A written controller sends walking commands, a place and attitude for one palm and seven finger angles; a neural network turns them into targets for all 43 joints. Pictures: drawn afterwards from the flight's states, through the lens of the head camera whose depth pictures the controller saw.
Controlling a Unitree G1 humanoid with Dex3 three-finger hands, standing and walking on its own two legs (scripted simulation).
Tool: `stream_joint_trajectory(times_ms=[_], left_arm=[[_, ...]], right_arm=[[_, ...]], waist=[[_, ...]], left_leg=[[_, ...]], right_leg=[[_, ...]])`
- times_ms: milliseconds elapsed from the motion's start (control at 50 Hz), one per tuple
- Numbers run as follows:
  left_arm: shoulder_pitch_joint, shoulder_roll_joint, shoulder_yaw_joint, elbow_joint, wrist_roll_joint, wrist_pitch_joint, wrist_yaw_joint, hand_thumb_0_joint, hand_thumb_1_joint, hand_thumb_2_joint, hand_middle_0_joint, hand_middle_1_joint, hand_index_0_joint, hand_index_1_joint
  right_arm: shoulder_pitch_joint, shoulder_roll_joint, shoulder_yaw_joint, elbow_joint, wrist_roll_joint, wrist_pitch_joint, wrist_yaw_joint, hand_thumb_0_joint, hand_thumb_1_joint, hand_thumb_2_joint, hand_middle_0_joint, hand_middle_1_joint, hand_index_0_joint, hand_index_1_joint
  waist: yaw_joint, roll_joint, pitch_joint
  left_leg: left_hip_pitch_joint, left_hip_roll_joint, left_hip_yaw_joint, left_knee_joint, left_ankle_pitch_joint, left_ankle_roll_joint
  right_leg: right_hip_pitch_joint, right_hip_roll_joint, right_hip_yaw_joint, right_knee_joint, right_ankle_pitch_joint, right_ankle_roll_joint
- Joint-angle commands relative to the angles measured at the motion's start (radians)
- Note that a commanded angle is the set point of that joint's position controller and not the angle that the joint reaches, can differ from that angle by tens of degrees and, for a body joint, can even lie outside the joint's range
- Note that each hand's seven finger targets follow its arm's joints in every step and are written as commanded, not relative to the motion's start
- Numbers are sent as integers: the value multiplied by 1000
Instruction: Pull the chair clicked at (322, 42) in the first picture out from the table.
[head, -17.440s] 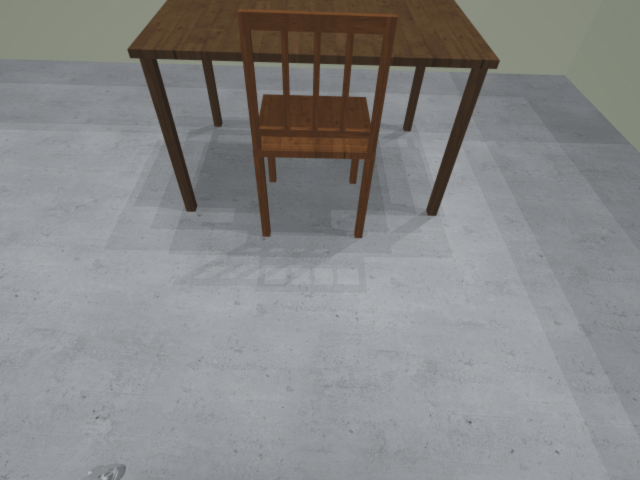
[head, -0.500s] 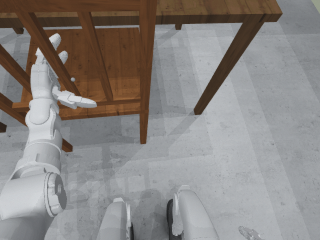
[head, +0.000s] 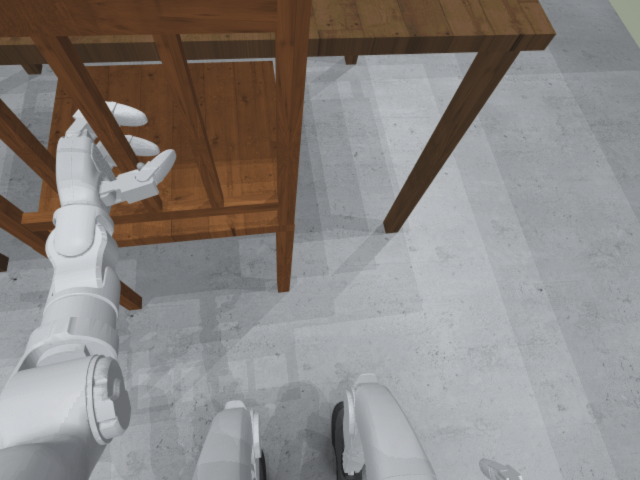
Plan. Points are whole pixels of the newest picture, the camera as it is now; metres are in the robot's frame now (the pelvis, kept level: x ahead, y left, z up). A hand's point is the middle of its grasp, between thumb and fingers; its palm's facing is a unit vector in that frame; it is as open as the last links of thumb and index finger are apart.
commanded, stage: hook a spindle and tug to test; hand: left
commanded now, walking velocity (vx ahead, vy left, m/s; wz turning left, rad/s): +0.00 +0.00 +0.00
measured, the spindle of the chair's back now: (117, 145) +0.51 +0.21 +0.04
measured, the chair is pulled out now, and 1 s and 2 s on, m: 0.00 0.02 0.18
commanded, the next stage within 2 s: step backward, pulling the chair out in 0.74 s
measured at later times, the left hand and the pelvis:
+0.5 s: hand (141, 173) +0.47 +0.19 +0.03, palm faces +0.09 -1.00 -0.03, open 5.2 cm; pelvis +0.02 +0.00 +0.01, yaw +0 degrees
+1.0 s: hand (144, 179) +0.46 +0.18 +0.04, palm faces +0.14 -0.98 -0.14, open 5.3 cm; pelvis +0.04 +0.00 +0.07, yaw +1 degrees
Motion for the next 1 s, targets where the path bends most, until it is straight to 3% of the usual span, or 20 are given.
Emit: stream_joint_trajectory(times_ms=[0, 60, 140, 180, 280, 360, 400, 440, 480, 520, 600, 680, 740, 800, 820, 840, 860, 900, 940, 980], left_arm=[[-331, 212, 24, -212, -19, -77, -1, 0, 844, 876, -500, -1450, -500, -1450], [-338, 186, -1, -241, -20, -83, -7, 0, 900, 900, -500, -1450, -500, -1450], [-253, 140, -24, -263, -33, -73, -7, 0, 900, 900, -500, -1450, -500, -1450], [-212, 152, -13, -283, -36, -72, -6, 0, 900, 900, -500, -1450, -500, -1450], [-174, 138, -29, -324, -29, -69, 2, 0, 900, 900, -500, -1450, -500, -1450], [-130, 112, -40, -345, -33, -61, 5, 0, 900, 900, -500, -1450, -500, -1450], [-134, 74, -72, -364, -37, -56, 7, 0, 900, 900, -500, -1450, -500, -1450], [-81, 91, -56, -376, -38, -52, 9, 0, 900, 900, -500, -1450, -500, -1450], [-46, 49, -86, -411, -42, -49, 9, 0, 900, 900, -500, -1450, -500, -1450], [-12, 58, -78, -422, -46, -44, 12, 0, 900, 900, -500, -1450, -500, -1450], [28, 17, -110, -449, -46, -41, 13, 0, 900, 900, -500, -1450, -500, -1450], [91, 15, -107, -491, -52, -43, 15, 0, 900, 900, -500, -1450, -500, -1450], [76, 3, -122, -512, -53, -43, 18, 0, 900, 900, -500, -1450, -500, -1450], [52, 22, -102, -484, -49, -41, 19, 0, 900, 900, -500, -1450, -500, -1450], [-9, 39, -97, -492, -48, -44, 21, 0, 900, 900, -500, -1450, -500, -1450], [-183, 338, -31, -605, 73, 73, 133, 0, 900, 900, -500, -1450, -500, -1450], [-257, 280, -93, -678, 73, 126, 172, 0, 900, 900, -500, -1450, -500, -1450], [-73, 152, -162, -510, 92, 223, 213, 0, 900, 900, -500, -1450, -500, -1450], [1, 75, -210, -366, 92, 282, 238, 0, 900, 900, -500, -1450, -500, -1450], [-53, 79, -217, -295, 87, 287, 254, 0, 900, 900, -500, -1450, -500, -1450]], right_arm=[[134, -174, -67, -61, -2, -22, -9, 0, -900, -900, 200, 300, 200, 300], [133, -170, -67, -63, -2, -26, -8, 0, -900, -900, 200, 300, 200, 300], [130, -167, -73, -72, 1, -29, -2, 0, -900, -900, 200, 300, 200, 300], [126, -168, -74, -75, 4, -28, -1, 0, -900, -900, 200, 300, 200, 300], [118, -163, -75, -80, 5, -32, 3, 0, -900, -900, 200, 300, 200, 300], [122, -160, -79, -86, 7, -36, 2, 0, -900, -900, 200, 300, 200, 300], [119, -155, -82, -81, 9, -38, 4, 0, -900, -900, 200, 300, 200, 300], [126, -159, -86, -86, 10, -41, 3, 0, -900, -900, 200, 300, 200, 300], [121, -150, -88, -88, 12, -43, 6, 0, -900, -900, 200, 300, 200, 300], [120, -150, -88, -89, 14, -45, 7, 0, -900, -900, 200, 300, 200, 300], [114, -143, -89, -92, 17, -50, 8, 0, -900, -900, 200, 300, 200, 300], [108, -140, -92, -98, 18, -58, 8, 0, -900, -900, 200, 300, 200, 300], [105, -138, -93, -97, 19, -65, 5, 0, -900, -900, 200, 300, 200, 300], [102, -138, -91, -84, 18, -68, -1, 0, -900, -900, 200, 300, 200, 300], [99, -140, -89, -80, 16, -70, -5, 0, -900, -900, 200, 300, 200, 300], [143, -123, -85, -152, 70, 3, -38, 0, -900, -900, 200, 300, 200, 300], [149, -108, -98, -167, 83, 18, -71, 0, -900, -900, 200, 300, 200, 300], [113, -100, -91, -147, 94, 48, -105, 0, -900, -900, 200, 300, 200, 300], [108, -99, -79, -122, 97, 70, -123, 0, -900, -900, 200, 300, 200, 300], [105, -113, -70, -91, 94, 80, -132, 0, -900, -900, 200, 300, 200, 300]], waist=[[-2, 83, -519], [3, 130, -528], [13, 130, -533], [24, 96, -542], [28, 103, -518], [35, 98, -527], [25, 115, -517], [37, 99, -541], [42, 115, -538], [46, 79, -534], [45, 85, -510], [60, 73, -528], [50, 82, -515], [46, 59, -493], [37, 55, -493], [92, 108, -686], [61, 126, -670], [51, 134, -548], [37, 69, -441], [35, 35, -352]], left_leg=[[241, -23, -34, -175, 422, -12], [289, -19, -43, -184, 456, -20], [319, -17, -43, -188, 506, -29], [304, -16, -39, -190, 502, -26], [310, -12, -39, -198, 510, -30], [331, -9, -40, -200, 557, -35], [346, -6, -38, -199, 578, -38], [357, -5, -41, -197, 612, -40], [380, -2, -39, -201, 660, -45], [351, -4, -32, -203, 637, -37], [355, -3, -29, -207, 649, -36], [357, -5, -26, -208, 671, -36], [357, -5, -25, -201, 678, -33], [317, -10, -17, -196, 629, -28], [301, -12, -18, -194, 603, -26], [573, -19, 32, -373, 528, -4], [606, -25, 36, -433, 536, -3], [664, -1, -13, -503, 584, -18], [677, 22, -28, -540, 658, -7], [698, 57, -49, -598, 709, -6]], right_leg=[[418, 36, 39, -107, 241, -29], [392, 35, 30, -100, 241, -33], [390, 38, 25, -102, 262, -35], [423, 37, 29, -104, 274, -33], [417, 37, 26, -103, 274, -34], [420, 37, 22, -99, 295, -34], [408, 35, 20, -104, 304, -33], [425, 37, 21, -98, 324, -34], [428, 35, 18, -103, 348, -33], [467, 36, 25, -108, 365, -33], [462, 35, 22, -110, 374, -32], [494, 33, 26, -107, 406, -33], [481, 32, 26, -102, 415, -34], [495, 29, 33, -102, 418, -32], [503, 27, 35, -99, 421, -32], [900, -51, 131, -292, 486, -57], [990, -58, 129, -341, 627, -52], [890, -69, 89, -357, 616, -45], [885, -71, 83, -411, 668, -32], [907, -86, 78, -458, 696, -19]])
